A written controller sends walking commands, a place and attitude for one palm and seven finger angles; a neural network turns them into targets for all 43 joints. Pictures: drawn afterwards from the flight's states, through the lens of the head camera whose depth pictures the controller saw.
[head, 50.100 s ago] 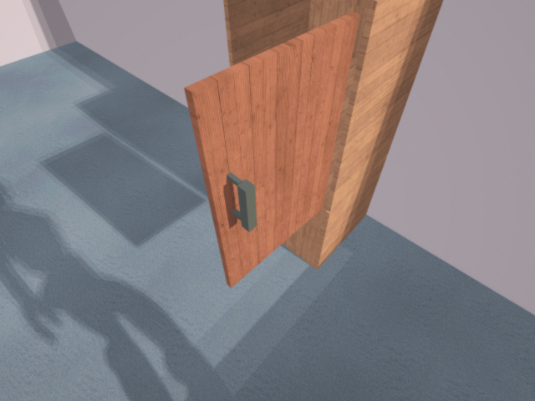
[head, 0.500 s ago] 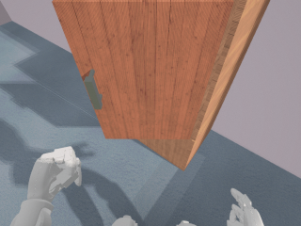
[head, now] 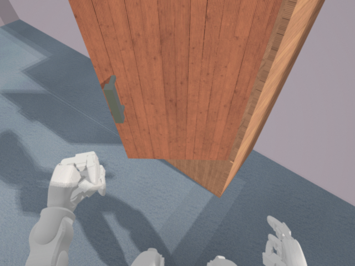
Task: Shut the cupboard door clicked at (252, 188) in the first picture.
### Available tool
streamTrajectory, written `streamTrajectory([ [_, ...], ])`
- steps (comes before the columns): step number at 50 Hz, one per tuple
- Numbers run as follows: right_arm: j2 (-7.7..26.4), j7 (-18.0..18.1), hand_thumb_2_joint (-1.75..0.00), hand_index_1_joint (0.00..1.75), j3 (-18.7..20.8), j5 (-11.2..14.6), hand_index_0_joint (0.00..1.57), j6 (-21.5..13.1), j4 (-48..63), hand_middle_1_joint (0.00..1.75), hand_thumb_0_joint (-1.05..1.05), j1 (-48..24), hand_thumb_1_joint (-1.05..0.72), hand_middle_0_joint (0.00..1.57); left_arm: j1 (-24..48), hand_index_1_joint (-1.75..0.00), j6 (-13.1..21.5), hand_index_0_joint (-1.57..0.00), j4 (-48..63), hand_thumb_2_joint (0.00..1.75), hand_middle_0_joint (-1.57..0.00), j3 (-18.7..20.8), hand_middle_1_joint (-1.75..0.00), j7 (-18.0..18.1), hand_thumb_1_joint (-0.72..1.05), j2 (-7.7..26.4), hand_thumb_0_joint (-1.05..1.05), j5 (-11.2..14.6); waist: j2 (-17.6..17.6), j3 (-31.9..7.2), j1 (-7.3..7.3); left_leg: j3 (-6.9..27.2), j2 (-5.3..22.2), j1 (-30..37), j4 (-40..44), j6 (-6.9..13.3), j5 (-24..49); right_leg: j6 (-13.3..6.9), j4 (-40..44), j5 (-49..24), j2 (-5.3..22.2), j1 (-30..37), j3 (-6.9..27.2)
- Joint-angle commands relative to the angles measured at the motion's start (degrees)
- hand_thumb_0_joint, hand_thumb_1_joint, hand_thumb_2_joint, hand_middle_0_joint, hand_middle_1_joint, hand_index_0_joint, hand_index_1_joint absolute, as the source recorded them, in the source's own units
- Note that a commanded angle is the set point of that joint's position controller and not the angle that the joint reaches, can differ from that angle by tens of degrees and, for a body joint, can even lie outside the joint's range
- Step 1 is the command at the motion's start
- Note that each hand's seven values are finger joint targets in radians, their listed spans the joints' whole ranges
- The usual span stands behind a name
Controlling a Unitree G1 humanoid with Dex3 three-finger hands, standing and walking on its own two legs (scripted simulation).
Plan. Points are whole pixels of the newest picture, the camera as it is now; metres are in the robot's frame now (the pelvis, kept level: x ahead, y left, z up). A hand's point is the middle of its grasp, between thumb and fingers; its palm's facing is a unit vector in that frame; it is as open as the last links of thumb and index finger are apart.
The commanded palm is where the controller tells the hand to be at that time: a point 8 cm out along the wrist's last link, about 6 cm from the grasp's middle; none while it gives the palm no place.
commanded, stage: bring the fist close to the handle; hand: left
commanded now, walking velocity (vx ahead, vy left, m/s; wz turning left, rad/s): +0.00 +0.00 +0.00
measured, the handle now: (116, 99) +0.50 +0.20 +0.07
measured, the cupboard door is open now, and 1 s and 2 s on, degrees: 36 36 26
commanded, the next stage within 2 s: push the door shut along its arc in 1.16 s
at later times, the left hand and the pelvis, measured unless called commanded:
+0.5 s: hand (113, 143) +0.36 +0.17 +0.08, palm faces +0.03 -1.00 -0.01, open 3.1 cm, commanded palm +0.34 +0.23 +0.08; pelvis +0.00 +0.00 +0.01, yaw -1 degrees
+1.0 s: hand (121, 123) +0.42 +0.17 +0.07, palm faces +0.04 -1.00 +0.00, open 3.1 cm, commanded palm +0.39 +0.22 +0.08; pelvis +0.00 +0.01 +0.01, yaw -3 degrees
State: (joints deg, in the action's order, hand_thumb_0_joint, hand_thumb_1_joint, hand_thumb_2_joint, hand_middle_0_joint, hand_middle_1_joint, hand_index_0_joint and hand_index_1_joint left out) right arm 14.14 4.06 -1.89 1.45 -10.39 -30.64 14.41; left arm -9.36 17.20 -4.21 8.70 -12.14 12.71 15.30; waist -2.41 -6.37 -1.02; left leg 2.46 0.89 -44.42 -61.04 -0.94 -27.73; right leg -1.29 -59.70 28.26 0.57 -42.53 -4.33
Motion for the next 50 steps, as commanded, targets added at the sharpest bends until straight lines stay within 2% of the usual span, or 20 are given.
streamTrajectory([
  [1,6.9,0.5,-0.9,0.3,3.1,-0.1,0.2,-2.9,8.5,0.3,0.0,-1.3,-0.9,0.2,11.4,-1.5,1.9,-1.3,10.7,0.9,-1.3,2.7,-1.5,0.8,0.9,6.9,0.0,0.2,-0.4,-14.1,0.77,-0.8,-1.6,8.0,10.6,2.1,12.9,0.2,10.6,-14.1,-1.0,10.0,3.0],
  [5,7.1,0.1,-0.9,0.3,3.1,-0.3,0.2,-1.7,7.7,0.3,0.0,-1.0,-0.9,0.2,14.6,-1.5,1.5,-1.3,5.9,0.9,-1.3,5.2,-1.5,2.5,0.9,8.4,0.0,-0.2,2.6,-12.3,0.77,-0.9,-1.5,6.6,11.3,2.0,12.5,0.3,11.1,-13.8,-1.0,10.4,2.8],
  [7,6.8,-0.2,-0.9,0.3,3.1,-0.3,0.2,-1.4,7.6,0.3,0.0,-1.4,-0.9,0.2,17.3,-1.5,2.1,-1.3,4.5,0.9,-1.3,3.7,-1.5,3.0,0.9,6.6,0.0,-0.8,1.8,-12.0,1.02,-1.2,-1.5,7.2,11.6,1.8,12.4,0.3,11.0,-14.1,-0.9,9.8,2.8],
  [9,7.1,-0.3,-0.9,0.3,3.3,-0.5,0.2,-1.1,7.0,0.3,0.0,-1.2,-0.9,0.2,20.1,-1.5,2.8,-1.3,2.2,0.9,-1.3,4.9,-1.5,3.5,0.9,7.7,0.0,-0.9,3.0,-12.4,1.23,-1.4,-1.4,7.0,11.5,1.9,12.1,0.4,11.3,-13.9,-0.8,9.8,3.1],
  [10,7.3,-0.2,-0.9,0.3,3.3,-0.5,0.2,-0.8,6.7,0.3,0.0,-0.9,-0.9,0.2,21.2,-1.5,3.0,-1.3,1.0,0.9,-1.3,5.6,-1.5,3.5,0.9,8.7,0.0,-1.0,2.9,-12.4,1.14,-1.4,-1.5,6.4,11.5,2.0,12.2,0.3,11.4,-13.9,-0.9,10.4,3.4],
  [12,7.2,-0.4,-0.9,0.3,3.3,-0.4,0.2,-0.6,6.2,0.3,0.0,-1.1,-0.9,0.2,25.8,-1.5,3.9,-1.3,0.5,0.9,-1.3,3.9,-1.5,3.3,0.9,7.4,0.0,-1.6,0.6,-13.4,1.78,-1.5,-1.4,7.7,11.7,1.9,12.3,0.2,10.9,-14.4,-0.8,9.4,3.1],
  [15,7.6,-0.2,-0.9,0.3,3.5,-0.4,0.2,-0.4,5.1,0.3,0.0,-0.3,-0.9,0.2,31.1,-1.5,4.9,-1.3,-2.0,0.9,-1.3,4.5,-1.5,3.3,0.9,8.8,0.0,-1.7,1.1,-14.3,2.53,-1.4,-1.2,7.9,11.3,2.0,12.7,0.2,11.0,-15.0,-0.9,9.4,3.4],
  [17,7.4,-0.4,-0.9,0.3,3.7,-0.5,0.2,-0.2,4.8,0.3,0.0,-0.1,-0.9,0.2,31.3,-1.5,5.2,-1.3,-3.0,0.9,-1.3,3.9,-1.5,3.1,0.9,7.5,0.0,-1.8,0.1,-16.7,1.99,-1.7,-1.2,9.3,11.4,1.9,14.6,0.1,10.4,-17.5,-0.8,10.4,3.3],
  [20,7.8,-0.4,-0.9,0.3,3.8,-0.4,0.2,0.5,4.0,0.3,0.0,1.0,-0.9,0.2,33.9,-1.5,5.0,-1.3,-7.9,0.9,-1.3,5.2,-1.5,3.2,0.9,9.1,0.0,-1.9,2.5,-16.0,2.44,-1.4,-1.0,8.3,11.4,1.9,15.1,0.3,10.5,-18.3,-1.0,10.4,3.1],
  [24,7.7,-0.5,-0.9,0.3,3.9,-0.4,0.2,1.3,3.4,0.3,0.0,1.3,-0.9,0.2,39.6,-1.5,5.0,-1.3,-12.2,0.9,-1.3,5.2,-1.5,3.7,0.9,8.9,0.0,-2.5,1.7,-15.9,2.69,-1.8,-1.2,7.8,11.6,1.9,14.0,0.4,10.9,-17.8,-0.8,9.9,3.6],
  [25,7.9,-0.4,-0.9,0.3,4.0,-0.3,0.2,1.6,3.2,0.3,0.0,1.8,-0.9,0.2,41.1,-1.5,5.2,-1.3,-13.1,0.9,-1.3,6.6,-1.5,4.0,0.9,10.8,0.0,-2.8,1.6,-16.3,2.72,-1.7,-1.0,7.7,11.6,1.9,14.3,0.3,10.9,-17.7,-0.9,10.2,3.6],
  [27,7.6,-0.5,-0.9,0.3,3.8,-0.3,0.2,1.9,2.7,0.3,0.0,1.7,-0.9,0.2,45.1,-1.5,5.5,-1.3,-15.3,0.9,-1.3,4.6,-1.5,4.2,0.9,8.8,0.0,-3.2,1.8,-15.9,3.79,-1.8,-1.0,7.8,11.5,2.0,13.0,0.5,11.2,-16.6,-0.8,8.6,3.6],
  [30,8.2,-0.4,-0.9,0.3,3.9,-0.6,0.2,2.4,1.8,0.3,0.0,2.9,-0.9,0.2,50.4,-1.5,6.4,-1.3,-19.1,0.9,-1.3,7.8,-1.5,4.6,0.9,13.1,0.0,-3.7,1.6,-17.3,3.84,-1.7,-1.0,6.7,10.9,2.1,12.7,0.4,10.9,-16.4,-0.9,9.2,4.1],
  [34,7.9,-0.7,-0.9,0.3,4.0,-0.7,0.2,3.0,1.0,0.3,0.0,3.9,-0.9,0.2,56.2,-1.5,7.2,-1.3,-24.0,0.9,-1.3,7.0,-1.5,4.3,0.9,12.2,0.0,-4.2,0.4,-19.0,4.45,-1.8,-1.0,7.2,10.4,2.0,13.8,0.4,10.3,-18.2,-0.9,8.5,4.1],
  [36,8.3,-0.9,-0.9,0.3,4.2,-0.8,0.2,3.5,0.6,0.3,0.0,4.9,-0.9,0.2,56.4,-1.5,7.3,-1.3,-27.5,0.9,-1.3,8.9,-1.5,4.2,0.9,14.2,0.0,-4.5,1.9,-20.4,4.16,-1.7,-0.9,6.6,10.2,2.0,15.1,0.4,9.7,-19.6,-1.0,9.2,4.0],
  [38,8.2,-1.1,-0.9,0.3,4.3,-0.8,0.2,3.8,0.2,0.3,0.0,5.6,-0.9,0.2,59.7,-1.5,7.4,-1.3,-29.1,0.9,-1.3,7.6,-1.5,3.9,0.9,12.9,0.0,-4.6,0.6,-20.5,4.91,-2.0,-1.0,6.7,9.7,2.0,15.5,0.5,9.6,-20.4,-1.0,8.3,4.1],
  [41,8.6,-1.5,-0.9,0.3,4.5,-0.9,0.2,4.7,1.1,0.3,0.0,6.4,-0.9,0.2,55.0,-1.5,7.5,-1.3,-31.0,0.9,-1.3,11.4,-1.5,3.8,0.9,16.0,0.0,-4.5,2.0,-21.8,3.18,-2.4,-1.1,5.5,10.0,2.2,16.8,0.4,9.7,-22.2,-1.1,10.9,4.4],
  [42,8.3,-1.7,-0.9,0.3,4.5,-1.0,0.2,4.9,1.4,0.3,0.0,6.5,-0.9,0.2,54.8,-1.5,7.6,-1.3,-30.3,0.9,-1.3,9.6,-1.5,3.5,0.9,13.9,0.0,-4.4,2.1,-22.0,3.45,-2.6,-1.1,5.9,10.2,2.2,17.3,0.5,9.7,-23.0,-1.1,11.3,4.2],
  [43,8.4,-1.9,-0.9,0.3,4.7,-0.9,0.2,5.1,1.7,0.3,0.0,6.8,-0.9,0.2,53.9,-1.5,7.8,-1.3,-29.2,0.9,-1.3,10.1,-1.5,3.4,0.9,14.2,0.0,-4.3,1.8,-22.9,2.92,-2.6,-1.0,6.5,10.4,2.1,18.4,0.4,9.4,-24.0,-1.3,11.8,4.0],
  [50,8.4,-1.8,-0.9,0.3,5.0,-0.8,0.2,5.5,1.7,0.3,0.0,7.0,-0.9,0.2,54.7,-1.5,9.6,-1.3,-24.9,0.9,-1.3,9.6,-1.5,4.3,0.9,14.0,0.0,-4.1,1.7,-20.9,4.16,-2.7,-1.0,7.2,10.9,2.4,16.9,0.4,10.5,-22.3,-1.6,11.1,4.0],
])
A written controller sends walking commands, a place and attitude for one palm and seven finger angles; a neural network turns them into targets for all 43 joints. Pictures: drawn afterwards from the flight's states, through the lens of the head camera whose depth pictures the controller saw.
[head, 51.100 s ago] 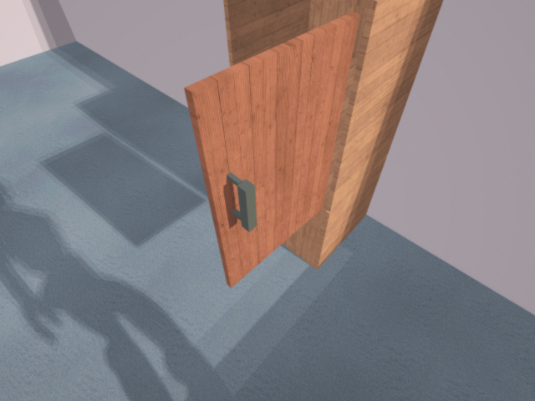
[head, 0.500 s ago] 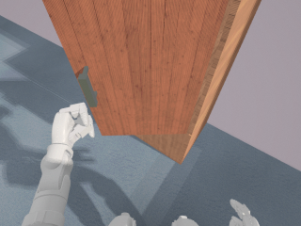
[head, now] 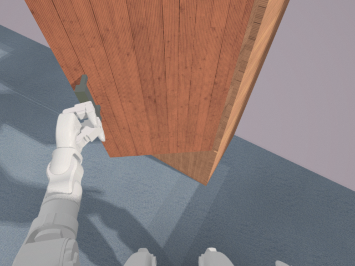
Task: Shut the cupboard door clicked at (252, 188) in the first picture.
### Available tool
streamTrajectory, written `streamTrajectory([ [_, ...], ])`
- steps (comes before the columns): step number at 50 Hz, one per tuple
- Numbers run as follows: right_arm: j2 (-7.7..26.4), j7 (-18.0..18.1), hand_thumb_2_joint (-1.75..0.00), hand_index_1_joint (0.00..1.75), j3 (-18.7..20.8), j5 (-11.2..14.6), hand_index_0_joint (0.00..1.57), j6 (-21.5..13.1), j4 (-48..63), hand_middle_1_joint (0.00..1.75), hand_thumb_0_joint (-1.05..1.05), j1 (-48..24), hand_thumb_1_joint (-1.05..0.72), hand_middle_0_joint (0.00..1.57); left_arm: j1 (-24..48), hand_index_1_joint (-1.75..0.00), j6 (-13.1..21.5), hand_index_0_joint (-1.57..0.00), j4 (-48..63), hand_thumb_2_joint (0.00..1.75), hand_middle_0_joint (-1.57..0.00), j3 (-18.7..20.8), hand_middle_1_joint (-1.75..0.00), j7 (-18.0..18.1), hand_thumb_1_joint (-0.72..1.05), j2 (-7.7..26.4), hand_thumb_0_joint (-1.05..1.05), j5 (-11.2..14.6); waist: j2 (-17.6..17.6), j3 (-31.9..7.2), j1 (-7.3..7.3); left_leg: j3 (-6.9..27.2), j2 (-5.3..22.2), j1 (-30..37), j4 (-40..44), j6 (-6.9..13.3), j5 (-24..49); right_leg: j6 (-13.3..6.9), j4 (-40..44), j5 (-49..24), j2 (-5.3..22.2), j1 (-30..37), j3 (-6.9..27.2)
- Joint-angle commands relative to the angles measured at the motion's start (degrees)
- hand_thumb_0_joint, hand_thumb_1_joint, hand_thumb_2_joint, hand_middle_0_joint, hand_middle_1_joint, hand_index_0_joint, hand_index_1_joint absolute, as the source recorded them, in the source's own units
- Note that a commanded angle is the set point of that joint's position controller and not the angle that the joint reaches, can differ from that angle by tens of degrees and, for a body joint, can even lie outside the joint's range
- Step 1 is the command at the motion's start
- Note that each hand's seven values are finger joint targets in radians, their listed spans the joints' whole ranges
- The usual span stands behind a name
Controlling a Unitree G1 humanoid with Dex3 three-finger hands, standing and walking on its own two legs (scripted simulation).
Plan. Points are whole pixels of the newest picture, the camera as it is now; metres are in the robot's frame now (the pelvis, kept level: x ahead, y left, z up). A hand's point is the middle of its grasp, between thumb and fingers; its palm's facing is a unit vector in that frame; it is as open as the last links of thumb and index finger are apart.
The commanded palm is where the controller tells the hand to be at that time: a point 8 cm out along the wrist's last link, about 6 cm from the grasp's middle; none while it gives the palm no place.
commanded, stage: bring the fist close to the handle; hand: left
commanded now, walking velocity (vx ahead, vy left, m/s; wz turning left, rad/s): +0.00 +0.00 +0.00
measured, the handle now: (90, 100) +0.49 +0.22 +0.07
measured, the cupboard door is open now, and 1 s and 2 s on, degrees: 36 26 12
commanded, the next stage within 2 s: push the door shut along its arc in 0.16 s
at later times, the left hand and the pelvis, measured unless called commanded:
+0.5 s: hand (100, 123) +0.41 +0.18 +0.07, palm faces +0.04 -1.00 -0.02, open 3.1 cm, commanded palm +0.40 +0.23 +0.07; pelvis -0.01 +0.00 +0.00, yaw +1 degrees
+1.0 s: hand (111, 101) +0.48 +0.16 +0.07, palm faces -0.10 -0.99 -0.03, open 3.1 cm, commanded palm +0.48 +0.21 +0.07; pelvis -0.02 +0.00 -0.02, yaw +0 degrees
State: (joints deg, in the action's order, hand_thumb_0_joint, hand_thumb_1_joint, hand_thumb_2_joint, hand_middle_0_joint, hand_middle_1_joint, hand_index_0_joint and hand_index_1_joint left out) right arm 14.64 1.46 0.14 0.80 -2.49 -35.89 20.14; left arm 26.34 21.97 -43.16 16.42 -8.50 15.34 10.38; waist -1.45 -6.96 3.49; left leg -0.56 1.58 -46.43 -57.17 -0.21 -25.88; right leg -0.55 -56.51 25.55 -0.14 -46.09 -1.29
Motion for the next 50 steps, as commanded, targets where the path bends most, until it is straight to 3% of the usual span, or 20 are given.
streamTrajectory([
  [1,7.9,0.7,-0.9,0.3,2.9,-0.2,0.2,-2.3,6.5,0.3,0.0,1.0,-0.9,0.2,19.2,-1.5,5.1,-1.3,14.0,0.9,-1.3,2.3,-1.5,0.8,0.9,11.8,0.0,0.7,0.5,-20.5,-0.63,0.4,-1.6,9.4,7.4,1.5,14.4,-0.2,7.4,-18.9,-0.8,14.5,1.0],
  [2,7.8,0.8,-0.9,0.3,2.9,-0.2,0.2,-2.2,6.6,0.3,0.0,0.9,-0.9,0.2,18.8,-1.5,5.2,-1.3,14.4,0.9,-1.3,1.3,-1.5,0.9,0.9,10.7,0.0,0.6,1.1,-20.1,-0.24,0.4,-1.5,9.6,7.4,1.6,14.2,-0.2,7.5,-18.8,-0.9,14.2,0.9],
  [6,7.8,0.9,-0.9,0.3,2.8,-0.1,0.2,-2.4,5.8,0.3,0.0,0.4,-0.9,0.2,22.2,-1.5,5.6,-1.3,14.4,0.9,-1.3,-0.2,-1.5,0.9,0.9,10.3,0.0,0.0,-1.8,-18.9,0.57,1.0,-1.4,11.3,7.9,1.3,12.4,-0.4,7.8,-15.8,-0.9,11.4,0.5],
  [8,7.8,0.8,-0.9,0.3,2.9,-0.2,0.2,-2.6,6.1,0.3,0.0,0.3,-0.9,0.2,19.9,-1.5,5.3,-1.3,13.9,0.9,-1.3,-1.0,-1.5,1.0,0.9,8.4,0.0,0.4,-0.7,-19.8,0.13,1.3,-1.3,12.3,8.1,1.2,13.0,-0.6,7.7,-16.0,-1.1,11.6,0.1],
  [10,8.1,0.8,-0.9,0.3,2.8,-0.2,0.2,-2.5,6.3,0.3,0.0,0.7,-0.9,0.2,17.8,-1.5,4.9,-1.3,13.0,0.9,-1.3,0.4,-1.5,1.1,0.9,9.9,0.0,0.5,-0.1,-19.6,-0.52,1.4,-1.4,11.9,8.3,1.2,14.1,-0.7,7.6,-16.9,-1.2,12.5,-0.2],
  [12,7.6,0.5,-0.9,0.3,2.7,-0.1,0.2,-2.5,6.6,0.3,0.0,-0.1,-0.9,0.2,18.0,-1.5,4.5,-1.3,13.0,0.9,-1.3,-1.4,-1.5,1.2,0.9,7.5,0.0,0.4,-0.6,-18.7,-0.39,1.2,-1.4,11.7,8.6,1.1,13.1,-0.6,7.9,-16.3,-1.0,12.0,-0.2],
  [14,7.9,0.5,-0.9,0.3,2.7,-0.1,0.2,-2.2,6.6,0.3,0.0,-0.1,-0.9,0.2,18.1,-1.5,4.3,-1.3,12.4,0.9,-1.3,-0.7,-1.5,1.5,0.9,8.8,0.0,0.0,0.5,-17.5,-0.22,1.3,-1.4,11.4,8.7,1.1,12.5,-0.6,8.1,-15.6,-1.0,11.6,-0.2],
  [15,8.0,0.6,-0.9,0.3,2.6,-0.1,0.2,-2.3,6.6,0.3,0.0,0.0,-0.9,0.2,21.0,-1.5,4.7,-1.3,13.5,0.9,-1.3,-1.4,-1.5,1.5,0.9,9.0,0.0,-0.3,-0.5,-18.0,0.46,1.4,-1.4,12.0,8.4,1.3,13.1,-0.7,7.9,-16.1,-1.0,11.2,-0.2],
  [18,8.0,1.0,-0.9,0.3,2.4,-0.1,0.2,-2.1,5.8,0.3,0.0,-0.3,-0.9,0.2,26.5,-1.5,5.1,-1.3,9.8,0.9,-1.3,-0.9,-1.5,0.7,0.9,10.7,0.0,-0.9,1.4,-16.7,1.31,1.4,-1.4,9.8,8.0,1.4,10.2,-0.4,8.1,-14.1,-0.7,10.6,0.5],
  [19,7.9,1.1,-0.9,0.3,2.3,-0.1,0.2,-2.2,5.7,0.3,0.0,-0.4,-0.9,0.2,28.4,-1.5,5.2,-1.3,8.9,0.9,-1.3,-1.2,-1.5,0.3,0.9,10.6,0.0,-1.0,0.2,-16.9,1.67,1.4,-1.5,10.0,7.7,1.4,9.6,-0.4,8.0,-13.3,-0.7,9.7,0.6],
  [21,8.1,1.4,-0.9,0.3,2.2,-0.1,0.2,-2.2,5.0,0.3,0.0,-0.2,-0.9,0.2,31.7,-1.5,5.6,-1.3,6.2,0.9,-1.3,0.2,-1.5,-0.6,0.9,12.8,0.0,-0.9,-0.6,-17.3,1.81,1.6,-1.6,9.9,7.1,1.4,9.5,-0.5,7.7,-13.1,-0.6,9.1,0.9],
  [22,8.1,1.4,-0.9,0.3,2.1,-0.2,0.2,-2.2,5.0,0.3,0.0,0.0,-0.9,0.2,32.7,-1.5,5.9,-1.3,5.8,0.9,-1.3,0.1,-1.5,-1.1,0.9,12.7,0.0,-0.7,0.0,-19.0,1.69,1.8,-1.6,9.9,6.8,1.4,10.1,-0.5,7.2,-13.8,-0.6,9.8,0.9],
  [26,8.6,1.3,-0.9,0.3,2.0,0.0,0.2,-2.0,4.5,0.3,0.0,1.0,-0.9,0.2,35.7,-1.5,5.2,-1.3,-1.1,0.9,-1.3,0.4,-1.5,-3.8,0.9,14.4,0.0,-0.8,-1.0,-19.0,2.24,2.2,-1.5,8.6,5.9,1.3,10.0,-0.7,6.3,-13.4,-0.7,7.5,0.8],
  [29,8.8,1.0,-0.9,0.3,2.2,0.1,0.2,-1.9,4.6,0.3,0.0,2.0,-0.9,0.2,39.4,-1.5,4.8,-1.3,-2.1,0.9,-1.3,-2.2,-1.5,-5.2,0.9,12.0,0.0,-0.7,-2.0,-20.7,3.33,2.5,-1.4,10.1,5.1,1.4,11.3,-0.8,5.9,-14.1,-0.8,5.5,0.6],
  [33,9.3,0.9,-0.9,0.3,2.4,0.0,0.2,-1.7,3.8,0.3,0.0,3.5,-0.9,0.2,43.7,-1.5,4.6,-1.3,-4.5,0.9,-1.3,-1.6,-1.5,-6.2,0.9,13.2,0.0,-0.5,-1.1,-22.3,4.33,3.0,-1.3,9.5,4.0,1.5,11.8,-0.7,5.1,-13.9,-1.0,4.2,0.5],
  [36,9.9,1.0,-0.9,0.3,2.4,0.0,0.2,-1.5,3.4,0.3,0.0,4.6,-0.9,0.2,45.1,-1.5,4.4,-1.3,-6.2,0.9,-1.3,1.6,-1.5,-6.8,0.9,18.0,0.0,-0.7,-0.1,-23.6,4.38,2.7,-1.3,6.7,3.1,1.9,11.1,-0.5,4.8,-13.9,-1.0,5.6,1.2],
  [42,10.3,0.9,-0.9,0.3,2.3,-0.1,0.2,-1.2,2.5,0.3,0.0,6.5,-0.9,0.2,51.7,-1.5,3.8,-1.3,-8.6,0.9,-1.3,0.7,-1.5,-8.5,0.9,19.6,0.0,-1.9,-3.0,-23.8,6.63,3.2,-0.9,6.5,2.0,2.1,10.4,-0.5,4.4,-12.1,-1.3,2.1,1.3],
  [44,10.5,0.8,-0.9,0.3,2.3,-0.1,0.2,-1.2,2.6,0.3,0.0,7.2,-0.9,0.2,51.1,-1.5,3.3,-1.3,-10.1,0.9,-1.3,2.1,-1.5,-9.1,0.9,21.4,0.0,-1.8,-2.9,-24.7,6.06,3.1,-1.0,5.6,1.8,2.1,10.2,-0.7,4.3,-11.9,-1.4,3.2,1.5],
  [47,10.6,0.7,-0.9,0.3,2.1,-0.1,0.2,-1.3,2.2,0.3,0.0,8.0,-0.9,0.2,54.4,-1.5,2.9,-1.3,-11.8,0.9,-1.3,1.2,-1.5,-9.8,0.9,21.5,0.0,-2.3,-4.4,-23.7,7.38,3.4,-0.8,5.3,1.2,2.1,9.6,-0.6,4.2,-10.7,-1.6,0.6,1.4],
  [50,11.2,0.8,-0.9,0.3,1.9,-0.3,0.2,-1.3,2.2,0.3,0.0,9.1,-0.9,0.2,56.6,-1.5,2.4,-1.3,-12.8,0.9,-1.3,3.5,-1.5,-10.1,0.9,25.1,0.0,-2.5,-3.1,-24.8,8.1,3.2,-0.8,3.4,0.2,2.7,9.5,-0.6,3.9,-10.6,-1.8,0.8,1.6],
])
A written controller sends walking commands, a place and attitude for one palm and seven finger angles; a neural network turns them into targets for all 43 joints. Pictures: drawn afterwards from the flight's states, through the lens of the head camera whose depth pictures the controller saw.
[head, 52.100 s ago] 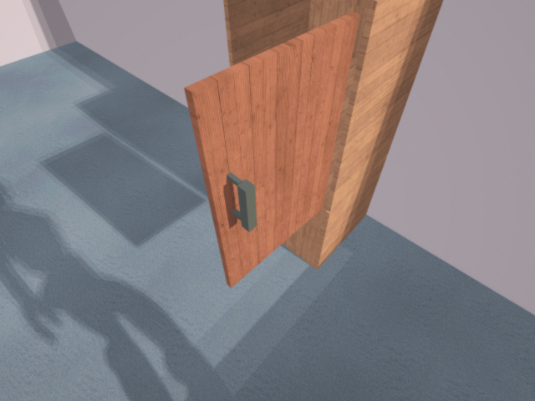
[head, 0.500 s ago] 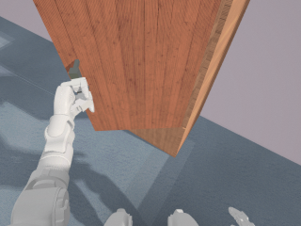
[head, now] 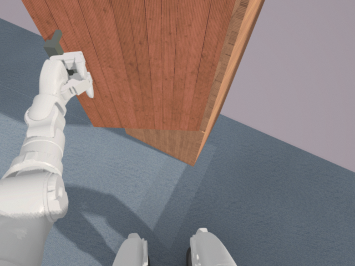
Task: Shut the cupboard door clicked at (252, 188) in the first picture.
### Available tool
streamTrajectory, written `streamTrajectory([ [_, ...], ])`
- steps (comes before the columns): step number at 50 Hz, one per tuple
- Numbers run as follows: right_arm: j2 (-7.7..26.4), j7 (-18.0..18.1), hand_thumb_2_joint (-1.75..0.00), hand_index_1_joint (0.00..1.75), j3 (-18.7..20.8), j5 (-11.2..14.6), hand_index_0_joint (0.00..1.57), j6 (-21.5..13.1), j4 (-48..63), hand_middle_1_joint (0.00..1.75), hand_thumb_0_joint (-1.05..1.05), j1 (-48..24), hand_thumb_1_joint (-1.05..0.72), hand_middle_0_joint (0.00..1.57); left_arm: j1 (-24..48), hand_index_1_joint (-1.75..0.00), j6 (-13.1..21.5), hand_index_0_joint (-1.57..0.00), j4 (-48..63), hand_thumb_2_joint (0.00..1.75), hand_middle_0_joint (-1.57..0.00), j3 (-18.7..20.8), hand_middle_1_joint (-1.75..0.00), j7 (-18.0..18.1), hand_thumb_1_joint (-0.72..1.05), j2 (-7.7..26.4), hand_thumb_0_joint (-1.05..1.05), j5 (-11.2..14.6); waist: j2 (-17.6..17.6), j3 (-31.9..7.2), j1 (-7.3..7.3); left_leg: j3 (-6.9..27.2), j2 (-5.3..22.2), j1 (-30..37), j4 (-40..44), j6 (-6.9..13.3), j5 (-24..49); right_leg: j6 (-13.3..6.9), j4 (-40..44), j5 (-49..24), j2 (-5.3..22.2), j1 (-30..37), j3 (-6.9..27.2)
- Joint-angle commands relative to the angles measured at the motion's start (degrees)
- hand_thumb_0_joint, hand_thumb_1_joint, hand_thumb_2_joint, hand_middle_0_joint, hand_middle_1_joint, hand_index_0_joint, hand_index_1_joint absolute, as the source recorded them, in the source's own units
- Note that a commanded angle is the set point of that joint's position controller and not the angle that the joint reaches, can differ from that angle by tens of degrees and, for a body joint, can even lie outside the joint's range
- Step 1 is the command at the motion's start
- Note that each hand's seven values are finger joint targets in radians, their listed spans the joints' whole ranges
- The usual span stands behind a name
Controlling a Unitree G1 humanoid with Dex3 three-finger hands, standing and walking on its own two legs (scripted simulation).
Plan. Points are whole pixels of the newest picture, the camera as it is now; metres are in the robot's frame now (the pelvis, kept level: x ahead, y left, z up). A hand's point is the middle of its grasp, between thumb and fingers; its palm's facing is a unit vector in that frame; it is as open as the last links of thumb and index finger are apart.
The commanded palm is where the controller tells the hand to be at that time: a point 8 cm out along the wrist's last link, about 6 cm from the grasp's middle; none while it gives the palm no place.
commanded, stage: push the door shut along its arc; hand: left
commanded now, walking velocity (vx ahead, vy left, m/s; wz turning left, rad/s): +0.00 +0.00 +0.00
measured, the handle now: (65, 60) +0.57 +0.22 +0.09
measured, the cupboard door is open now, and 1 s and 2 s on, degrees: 26 12 8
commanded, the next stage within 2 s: pull the fist back off the door in 0.94 s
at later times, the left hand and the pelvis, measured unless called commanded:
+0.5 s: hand (102, 59) +0.56 +0.14 +0.10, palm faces -0.24 -0.97 -0.01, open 3.1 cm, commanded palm +0.56 +0.18 +0.09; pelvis +0.01 +0.01 -0.01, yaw -2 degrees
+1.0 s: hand (110, 45) +0.61 +0.12 +0.10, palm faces -0.33 -0.94 -0.01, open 3.1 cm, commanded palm +0.63 +0.13 +0.09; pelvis +0.01 +0.02 -0.03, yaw -2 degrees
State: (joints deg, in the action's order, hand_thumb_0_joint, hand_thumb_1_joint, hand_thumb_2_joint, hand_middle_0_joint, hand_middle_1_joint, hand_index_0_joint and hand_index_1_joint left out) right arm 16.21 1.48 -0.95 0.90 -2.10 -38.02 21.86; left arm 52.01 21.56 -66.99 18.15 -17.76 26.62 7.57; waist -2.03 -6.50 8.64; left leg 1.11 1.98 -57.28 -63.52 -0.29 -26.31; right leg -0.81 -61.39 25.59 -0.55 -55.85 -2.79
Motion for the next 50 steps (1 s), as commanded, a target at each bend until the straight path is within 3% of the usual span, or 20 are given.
streamTrajectory([
  [1,9.6,0.8,-0.9,0.3,2.9,-0.3,0.2,-1.7,4.0,0.3,0.0,7.3,-0.9,0.2,32.3,-1.5,2.5,-1.3,10.0,0.9,-1.3,0.8,-1.5,-1.3,0.9,13.7,0.0,-0.2,-3.3,-25.3,3.47,1.6,-1.0,14.0,6.3,2.6,9.6,-0.2,8.6,-10.3,-1.2,9.8,3.2],
  [2,9.6,0.7,-0.9,0.3,2.9,-0.3,0.2,-1.7,3.9,0.3,0.0,7.8,-0.9,0.2,33.0,-1.5,2.2,-1.3,9.0,0.9,-1.3,0.7,-1.5,-1.5,0.9,13.8,0.0,-0.4,-3.6,-24.5,3.78,1.7,-0.9,13.8,6.3,2.5,9.4,-0.2,8.7,-9.9,-1.3,9.1,3.1],
  [6,9.8,0.4,-0.9,0.3,3.0,-0.6,0.2,-1.7,4.2,0.3,0.0,9.2,-0.9,0.2,33.9,-1.5,1.8,-1.3,9.8,0.9,-1.3,2.6,-1.5,-2.3,0.9,16.1,0.0,-0.4,-6.2,-29.7,3.27,1.9,-0.7,16.9,5.1,2.4,14.6,-0.5,7.2,-13.8,-1.6,9.4,2.7],
  [9,9.8,0.2,-0.9,0.3,2.7,-0.6,0.2,-1.3,4.1,0.3,0.0,9.7,-0.9,0.2,35.3,-1.5,0.4,-1.3,7.7,0.9,-1.3,1.8,-1.5,-2.6,0.9,16.4,0.0,-1.4,-5.8,-26.6,4.42,1.7,-0.6,14.6,4.7,2.5,13.4,-0.3,7.4,-12.8,-1.7,7.7,2.6],
  [10,9.7,0.1,-0.9,0.3,2.6,-0.8,0.2,-1.4,4.1,0.3,0.0,10.2,-0.9,0.2,37.7,-1.5,0.7,-1.3,8.8,0.9,-1.3,1.2,-1.5,-2.6,0.9,15.9,0.0,-1.4,-6.9,-27.2,4.84,2.1,-0.7,15.9,4.5,2.6,14.4,-0.5,7.0,-13.1,-1.8,6.8,2.3],
  [12,10.2,0.1,-0.9,0.3,2.7,-0.9,0.2,-1.1,4.1,0.3,0.0,10.6,-0.9,0.2,37.6,-1.5,0.3,-1.3,8.1,0.9,-1.3,3.4,-1.5,-2.6,0.9,18.9,0.0,-1.8,-5.5,-29.1,4.78,2.2,-0.4,15.8,4.0,2.5,15.1,-0.3,6.9,-13.7,-1.9,7.8,2.4],
  [13,10.1,0.0,-0.9,0.3,2.7,-0.8,0.2,-1.2,4.3,0.3,0.0,10.7,-0.9,0.2,38.0,-1.5,0.3,-1.3,8.8,0.9,-1.3,3.5,-1.5,-2.9,0.9,19.3,0.0,-1.8,-6.6,-30.0,4.54,1.9,-0.5,15.9,3.9,2.5,15.8,-0.3,6.8,-14.5,-1.9,8.2,2.6],
  [15,10.0,0.0,-0.9,0.3,2.5,-0.9,0.2,-1.1,4.4,0.3,0.0,11.3,-0.9,0.2,38.0,-1.5,-0.1,-1.3,7.5,0.9,-1.3,3.4,-1.5,-3.4,0.9,19.0,0.0,-1.7,-5.6,-29.5,5.14,1.9,-0.5,15.4,3.5,2.7,16.7,-0.3,6.5,-15.4,-2.1,8.1,2.3],
  [16,10.2,0.0,-0.9,0.3,2.5,-0.9,0.2,-0.9,4.1,0.3,0.0,11.3,-0.9,0.2,39.1,-1.5,-0.2,-1.3,7.6,0.9,-1.3,4.1,-1.5,-3.5,0.9,20.7,0.0,-2.2,-6.4,-30.0,4.97,2.1,-0.3,15.6,3.4,2.5,17.1,-0.3,6.3,-15.7,-2.0,8.1,2.4],
  [19,10.3,-0.1,-0.9,0.3,2.5,-0.9,0.2,-0.7,3.9,0.3,0.0,11.8,-0.9,0.2,40.6,-1.5,-1.1,-1.3,6.3,0.9,-1.3,3.3,-1.5,-4.0,0.9,20.6,0.0,-2.9,-6.9,-28.5,5.87,2.4,-0.2,15.8,3.1,2.5,16.8,-0.4,6.5,-14.6,-2.3,6.0,2.0],
  [21,10.3,-0.1,-0.9,0.3,2.5,-1.0,0.2,-0.8,3.9,0.3,0.0,12.0,-0.9,0.2,42.7,-1.5,-0.9,-1.3,7.2,0.9,-1.3,2.5,-1.5,-4.3,0.9,19.7,0.0,-2.7,-8.5,-30.7,6.32,2.5,-0.1,17.4,2.6,2.4,17.8,-0.4,6.0,-14.8,-2.2,4.7,1.9],
  [25,10.4,-0.1,-0.9,0.3,2.3,-1.3,0.2,-0.8,4.0,0.3,0.0,13.1,-0.9,0.2,42.6,-1.5,-1.9,-1.3,5.8,0.9,-1.3,3.4,-1.5,-5.0,0.9,21.0,0.0,-2.9,-8.3,-31.2,6.23,2.6,-0.2,17.0,2.1,2.5,20.0,-0.7,5.5,-16.6,-2.6,5.5,1.6],
  [29,10.6,-0.1,-0.9,0.3,2.2,-1.4,0.2,-0.5,3.5,0.3,0.0,13.4,-0.9,0.2,43.7,-1.5,-3.5,-1.3,2.8,0.9,-1.3,3.3,-1.5,-5.7,0.9,22.3,0.0,-3.9,-7.1,-29.2,7.32,2.3,-0.1,14.4,1.2,2.7,18.7,-0.4,5.6,-16.0,-2.7,4.5,1.5],
  [31,10.7,0.1,-0.9,0.3,2.1,-1.4,0.2,-0.6,3.5,0.3,0.0,13.7,-0.9,0.2,46.4,-1.5,-3.4,-1.3,3.5,0.9,-1.3,3.1,-1.5,-6.0,0.9,23.1,0.0,-4.3,-9.1,-30.2,7.58,2.6,0.0,15.3,0.9,2.5,19.7,-0.6,4.9,-16.2,-2.6,3.2,1.3],
  [35,10.7,0.1,-0.9,0.3,2.2,-1.8,0.2,-0.9,2.8,0.3,0.0,14.5,-0.9,0.2,49.5,-1.5,-3.9,-1.3,3.9,0.9,-1.3,0.7,-1.5,-6.7,0.9,20.0,0.0,-4.1,-10.4,-30.4,9.11,3.5,0.1,18.2,0.2,2.5,21.4,-0.8,4.6,-15.8,-2.8,-0.3,0.5],
  [37,10.9,0.3,-0.9,0.3,2.1,-1.8,0.2,-0.9,2.0,0.3,0.0,14.5,-0.9,0.2,51.4,-1.5,-4.9,-1.3,1.3,0.9,-1.3,0.2,-1.5,-6.8,0.9,20.3,0.0,-4.6,-9.7,-29.3,10.12,3.7,0.3,17.0,-0.4,2.5,19.6,-0.6,4.8,-13.9,-2.8,-2.3,0.4],
  [41,11.2,0.6,-0.9,0.3,2.2,-2.0,0.2,-1.4,1.1,0.3,0.0,15.2,-0.9,0.2,55.8,-1.5,-5.3,-1.3,2.3,0.9,-1.3,-0.6,-1.5,-7.3,0.9,20.3,0.0,-5.2,-12.8,-31.7,10.84,4.6,0.6,19.9,-1.2,2.2,21.7,-0.9,3.7,-13.9,-2.8,-5.3,-0.1],
  [42,11.1,0.5,-0.9,0.3,2.0,-2.2,0.2,-1.4,0.8,0.3,0.0,15.3,-0.9,0.2,55.8,-1.5,-6.0,-1.3,0.6,0.9,-1.3,-2.1,-1.5,-7.3,0.9,18.0,0.0,-5.4,-12.8,-30.5,11.37,4.9,0.5,19.8,-1.2,2.2,21.3,-1.0,3.8,-13.2,-2.9,-6.6,-0.5],
  [46,11.4,0.6,-0.9,0.3,1.9,-2.5,0.2,-1.9,0.2,0.3,0.0,15.9,-0.9,0.2,59.6,-1.5,-6.7,-1.3,1.2,0.9,-1.3,-1.3,-1.5,-7.5,0.9,20.1,0.0,-5.9,-14.5,-32.8,12.15,4.9,0.6,19.7,-2.9,2.4,23.2,-1.1,2.6,-14.5,-3.0,-7.5,-0.6],
  [50,11.3,0.5,-0.9,0.3,1.8,-3.0,0.2,-2.1,-0.3,0.3,0.0,16.5,-0.9,0.2,62.1,-1.5,-7.6,-1.3,1.0,0.9,-1.3,-2.8,-1.5,-7.6,0.9,18.5,0.0,-6.8,-16.3,-32.9,13.03,5.7,0.6,20.8,-3.5,2.3,24.6,-1.4,1.8,-14.6,-3.1,-9.9,-1.2],
])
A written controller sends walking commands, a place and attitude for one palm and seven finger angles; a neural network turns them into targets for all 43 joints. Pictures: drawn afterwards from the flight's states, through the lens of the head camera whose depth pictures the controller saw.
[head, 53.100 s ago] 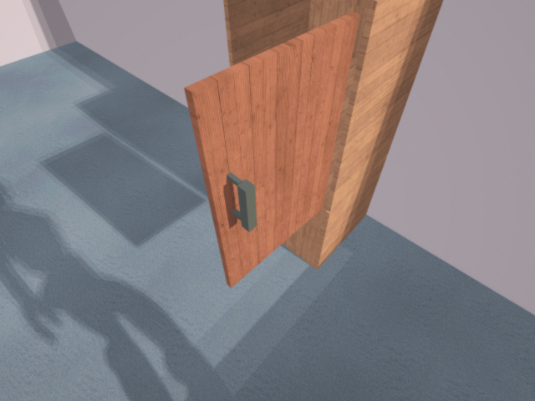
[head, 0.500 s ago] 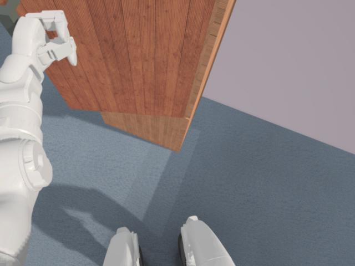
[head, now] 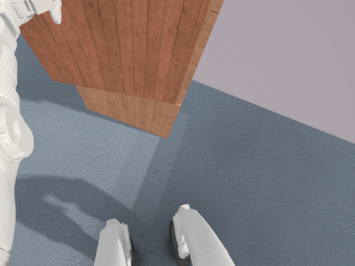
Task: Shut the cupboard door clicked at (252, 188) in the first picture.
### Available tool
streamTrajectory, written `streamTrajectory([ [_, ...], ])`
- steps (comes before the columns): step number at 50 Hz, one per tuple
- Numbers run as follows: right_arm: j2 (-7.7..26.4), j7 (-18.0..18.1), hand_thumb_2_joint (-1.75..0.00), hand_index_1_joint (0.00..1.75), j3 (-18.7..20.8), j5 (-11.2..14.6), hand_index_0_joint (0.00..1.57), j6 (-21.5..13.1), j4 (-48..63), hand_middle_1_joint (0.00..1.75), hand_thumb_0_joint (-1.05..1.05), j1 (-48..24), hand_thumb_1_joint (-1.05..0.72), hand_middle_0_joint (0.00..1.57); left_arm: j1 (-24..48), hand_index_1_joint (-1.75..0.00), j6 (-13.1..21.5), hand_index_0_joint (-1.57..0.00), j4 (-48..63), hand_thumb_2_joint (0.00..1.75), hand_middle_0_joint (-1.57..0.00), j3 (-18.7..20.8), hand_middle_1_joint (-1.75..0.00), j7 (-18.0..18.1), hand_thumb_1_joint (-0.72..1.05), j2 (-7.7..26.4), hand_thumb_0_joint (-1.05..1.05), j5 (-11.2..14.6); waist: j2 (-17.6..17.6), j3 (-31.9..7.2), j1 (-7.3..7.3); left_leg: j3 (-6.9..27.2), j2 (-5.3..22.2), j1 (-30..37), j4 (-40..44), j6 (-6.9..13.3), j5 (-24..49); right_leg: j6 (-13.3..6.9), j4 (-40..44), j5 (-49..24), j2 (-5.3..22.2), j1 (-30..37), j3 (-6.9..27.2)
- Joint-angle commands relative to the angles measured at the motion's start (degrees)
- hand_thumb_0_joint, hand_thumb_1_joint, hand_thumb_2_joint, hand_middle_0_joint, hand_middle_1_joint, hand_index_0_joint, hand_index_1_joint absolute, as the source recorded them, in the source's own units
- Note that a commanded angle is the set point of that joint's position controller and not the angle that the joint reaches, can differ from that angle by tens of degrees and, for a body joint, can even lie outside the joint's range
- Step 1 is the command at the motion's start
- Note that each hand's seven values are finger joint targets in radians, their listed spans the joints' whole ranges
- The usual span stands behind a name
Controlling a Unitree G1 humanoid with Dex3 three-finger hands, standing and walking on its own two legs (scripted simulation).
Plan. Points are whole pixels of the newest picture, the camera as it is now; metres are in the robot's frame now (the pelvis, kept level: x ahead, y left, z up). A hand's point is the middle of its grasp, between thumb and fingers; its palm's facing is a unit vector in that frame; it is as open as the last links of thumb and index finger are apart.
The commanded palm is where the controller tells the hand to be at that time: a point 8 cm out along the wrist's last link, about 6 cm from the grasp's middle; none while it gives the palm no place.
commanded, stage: pull the fist back off the door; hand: left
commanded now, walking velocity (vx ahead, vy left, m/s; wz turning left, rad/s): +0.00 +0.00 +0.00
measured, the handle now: out of the picture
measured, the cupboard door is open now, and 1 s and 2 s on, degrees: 12 8 8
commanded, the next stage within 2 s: draw the hand back to the body in 0.92 s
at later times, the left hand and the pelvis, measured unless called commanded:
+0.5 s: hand (64, 0) +0.59 +0.11 +0.12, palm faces +0.15 -0.99 -0.01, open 3.1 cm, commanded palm +0.54 +0.15 +0.12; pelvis +0.03 -0.01 +0.04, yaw +0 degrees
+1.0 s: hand (66, 43) +0.51 +0.11 +0.12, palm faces +0.13 -0.99 -0.01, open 3.1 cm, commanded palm +0.48 +0.15 +0.12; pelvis +0.02 -0.02 +0.04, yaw +2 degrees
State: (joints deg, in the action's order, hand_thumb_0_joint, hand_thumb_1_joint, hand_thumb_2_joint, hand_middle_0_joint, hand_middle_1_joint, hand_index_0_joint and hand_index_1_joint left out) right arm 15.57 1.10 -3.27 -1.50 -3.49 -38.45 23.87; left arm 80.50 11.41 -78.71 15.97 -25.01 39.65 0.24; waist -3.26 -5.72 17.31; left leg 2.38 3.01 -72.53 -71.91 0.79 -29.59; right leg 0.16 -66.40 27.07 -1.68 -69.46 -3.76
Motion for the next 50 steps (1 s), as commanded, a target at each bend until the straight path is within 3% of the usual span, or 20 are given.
streamTrajectory([
  [1,12.0,0.9,-0.9,0.3,4.3,-0.6,0.2,-0.7,0.0,0.3,0.0,14.5,-0.9,0.2,34.8,-1.5,2.8,-1.3,14.3,0.9,-1.3,-0.8,-1.5,-0.4,0.9,5.8,0.0,0.3,-16.1,-35.6,4.22,4.6,-0.2,37.7,4.6,1.0,29.2,-2.3,6.5,-16.6,-2.0,3.4,-0.2],
  [2,12.0,0.7,-0.9,0.3,4.4,-0.7,0.2,-0.7,-0.1,0.3,0.0,14.5,-0.9,0.2,34.0,-1.5,2.1,-1.3,13.4,0.9,-1.3,-1.2,-1.5,-0.5,0.9,4.7,0.0,0.3,-16.1,-36.0,4.23,4.7,-0.4,38.3,4.4,1.0,29.6,-2.4,6.7,-16.8,-2.1,3.2,-0.4],
  [3,10.8,-0.1,-0.9,0.3,3.2,-1.8,0.2,-0.6,2.1,0.3,0.0,17.4,-0.9,0.2,31.6,-1.5,0.7,-1.3,14.0,0.9,-1.3,11.3,-1.5,10.4,0.9,7.2,0.0,4.5,-16.0,-36.5,0.59,5.3,0.5,34.6,5.9,0.5,28.4,-1.9,7.3,-16.4,-1.5,6.5,-0.2],
  [4,10.4,-1.2,-0.9,0.3,3.1,-2.0,0.2,-0.6,2.5,0.3,0.0,16.5,-0.9,0.2,28.5,-1.5,-0.2,-1.3,12.1,0.9,-1.3,8.3,-1.5,15.8,0.9,3.6,0.0,3.3,-15.7,-35.7,0.85,5.1,0.5,33.2,6.7,0.1,26.6,-1.5,7.1,-15.3,-1.4,6.9,-0.3],
  [5,10.3,-2.2,-0.9,0.3,3.5,-3.0,0.2,-0.6,2.4,0.3,0.0,17.6,-0.9,0.2,27.3,-1.5,-0.1,-1.3,11.9,0.9,-1.3,10.0,-1.5,20.8,0.9,1.6,0.0,3.2,-11.7,-35.4,1.38,5.7,0.4,32.8,7.3,0.3,26.3,-1.1,7.3,-15.2,-1.6,7.4,-0.8],
  [6,10.0,-3.0,-0.9,0.3,3.7,-3.5,0.2,-0.1,3.2,0.3,0.0,17.6,-0.9,0.2,25.7,-1.5,0.2,-1.3,13.3,0.9,-1.3,9.4,-1.5,25.5,0.9,0.0,0.0,1.6,-11.4,-35.1,0.7,4.9,0.4,32.1,7.8,0.2,26.0,-0.8,7.7,-15.2,-1.4,8.6,-0.8],
  [9,9.5,-5.6,-0.9,0.3,4.6,-5.2,0.2,0.7,3.5,0.3,0.0,18.1,-0.9,0.2,25.3,-1.5,4.6,-1.3,20.8,0.9,-1.3,7.0,-1.5,35.9,0.9,-0.1,0.0,-6.7,-13.5,-39.1,0.08,3.3,0.0,33.8,7.4,0.1,28.6,-0.9,7.9,-17.8,-1.3,11.6,-0.1],
  [11,9.6,-6.4,-0.9,0.3,5.5,-5.1,0.2,1.6,2.9,0.3,0.0,18.4,-0.9,0.2,26.7,-1.5,7.7,-1.3,24.1,0.9,-1.3,4.9,-1.5,35.7,0.9,-1.4,0.0,-8.2,-14.2,-41.4,0.6,3.4,-0.1,37.4,8.3,-0.2,31.1,-1.1,8.8,-20.4,-1.5,13.7,0.2],
  [13,9.5,-6.4,-0.9,0.3,6.1,-4.3,0.2,2.2,2.8,0.3,0.0,18.1,-0.9,0.2,25.3,-1.5,9.2,-1.3,25.0,0.9,-1.3,4.1,-1.5,33.1,0.9,-2.8,0.0,-6.3,-13.3,-42.9,0.0,2.9,-0.5,39.5,9.8,-0.3,31.4,-1.3,10.2,-22.8,-1.8,18.0,0.6],
  [15,9.8,-5.8,-0.9,0.3,6.0,-3.9,0.2,2.7,2.5,0.3,0.0,18.2,-0.9,0.2,22.4,-1.5,9.3,-1.3,23.0,0.9,-1.3,7.2,-1.5,31.3,0.9,-0.1,0.0,-4.3,-11.1,-41.4,-0.85,2.1,-0.9,38.0,11.2,0.0,30.8,-1.2,11.2,-24.7,-1.9,21.9,1.0],
  [17,8.9,-5.6,-0.9,0.3,5.7,-3.4,0.2,3.0,3.0,0.3,0.0,17.2,-0.9,0.2,18.7,-1.5,9.5,-1.3,21.6,0.9,-1.3,5.8,-1.5,30.6,0.9,-3.3,0.0,-3.3,-10.5,-38.2,-1.55,1.2,-1.3,36.9,12.4,0.1,29.4,-1.0,12.3,-24.8,-1.8,23.0,1.0],
  [20,8.8,-5.2,-0.9,0.3,5.6,-3.6,0.2,3.2,3.4,0.3,0.0,16.9,-0.9,0.2,12.4,-1.5,11.4,-1.3,20.3,0.9,-1.3,10.5,-1.5,31.7,0.9,0.3,0.0,-2.7,-5.4,-34.3,-3.46,-0.3,-1.8,32.2,13.7,0.7,27.4,-0.9,13.4,-26.8,-1.7,28.3,2.0],
  [22,7.9,-5.6,-0.9,0.3,5.9,-3.4,0.2,3.1,4.1,0.3,0.0,15.9,-0.9,0.2,6.0,-1.5,13.2,-1.3,20.4,0.9,-1.3,7.7,-1.5,31.7,0.9,-4.8,0.0,-2.6,-4.9,-32.9,-4.41,-1.4,-2.1,32.6,14.3,0.6,29.4,-0.9,13.7,-30.5,-1.5,30.1,2.1],
  [24,8.0,-5.7,-0.9,0.3,6.3,-3.1,0.2,3.5,4.2,0.3,0.0,15.4,-0.9,0.2,1.6,-1.5,13.9,-1.3,19.1,0.9,-1.3,6.8,-1.5,31.3,0.9,-6.2,0.0,-2.5,-1.2,-29.1,-4.44,-2.0,-2.2,30.3,15.2,0.7,27.1,-0.7,14.6,-30.3,-1.4,31.6,2.4],
  [28,7.8,-5.5,-0.9,0.3,7.1,-2.3,0.2,3.9,4.9,0.3,0.0,13.7,-0.9,0.2,-4.1,-1.5,15.2,-1.3,21.8,0.9,-1.3,4.9,-1.5,29.5,0.9,-11.1,0.0,0.2,0.0,-28.9,-6.09,-3.1,-2.8,32.0,16.3,0.7,27.6,-0.7,15.4,-32.6,-1.2,34.2,2.7],
  [30,7.8,-5.1,-0.9,0.3,7.3,-2.0,0.2,4.1,4.8,0.3,0.0,13.2,-0.9,0.2,-3.9,-1.5,16.0,-1.3,23.3,0.9,-1.3,4.2,-1.5,29.0,0.9,-12.1,0.0,1.1,1.5,-27.4,-5.77,-3.1,-3.0,31.9,16.8,0.8,26.5,-0.6,15.7,-32.5,-1.1,34.8,3.0],
  [38,7.2,-4.1,-0.9,0.3,7.9,-1.5,0.2,3.6,3.6,0.3,0.0,8.3,-0.9,0.2,-0.6,-1.5,20.1,-1.3,30.7,0.9,-1.3,-2.1,-1.5,29.2,0.9,-18.3,0.0,1.6,-4.0,-30.0,-5.83,-1.8,-2.8,39.9,16.5,0.1,26.1,-0.8,14.8,-27.2,-0.6,29.0,2.3],
  [42,7.0,-3.8,-0.9,0.3,7.7,-1.2,0.2,3.8,4.2,0.3,0.0,6.4,-0.9,0.2,-6.8,-1.5,19.5,-1.3,30.2,0.9,-1.3,-1.7,-1.5,29.6,0.9,-18.7,0.0,2.0,-3.5,-30.0,-7.81,-2.0,-2.9,40.2,17.3,-0.1,26.9,-1.0,14.7,-27.8,-0.4,30.8,2.1],
  [45,7.2,-3.2,-0.9,0.3,7.2,-1.2,0.2,4.2,4.0,0.3,0.0,5.8,-0.9,0.2,-4.0,-1.5,18.3,-1.3,26.9,0.9,-1.3,-0.9,-1.5,30.3,0.9,-17.1,0.0,1.8,0.7,-24.6,-6.29,-1.9,-3.0,35.8,17.9,0.4,22.5,-0.7,15.6,-25.4,-0.3,30.2,2.4],
  [50,7.1,-2.8,-0.9,0.3,6.9,-1.5,0.2,3.6,4.6,0.3,0.0,4.7,-0.9,0.2,-2.6,-1.5,19.5,-1.3,26.6,0.9,-1.3,0.3,-1.5,30.8,0.9,-15.8,0.0,1.8,0.8,-26.6,-6.6,-1.7,-3.2,35.4,18.0,0.3,20.7,-0.8,15.2,-23.7,-0.2,30.9,2.8],
])
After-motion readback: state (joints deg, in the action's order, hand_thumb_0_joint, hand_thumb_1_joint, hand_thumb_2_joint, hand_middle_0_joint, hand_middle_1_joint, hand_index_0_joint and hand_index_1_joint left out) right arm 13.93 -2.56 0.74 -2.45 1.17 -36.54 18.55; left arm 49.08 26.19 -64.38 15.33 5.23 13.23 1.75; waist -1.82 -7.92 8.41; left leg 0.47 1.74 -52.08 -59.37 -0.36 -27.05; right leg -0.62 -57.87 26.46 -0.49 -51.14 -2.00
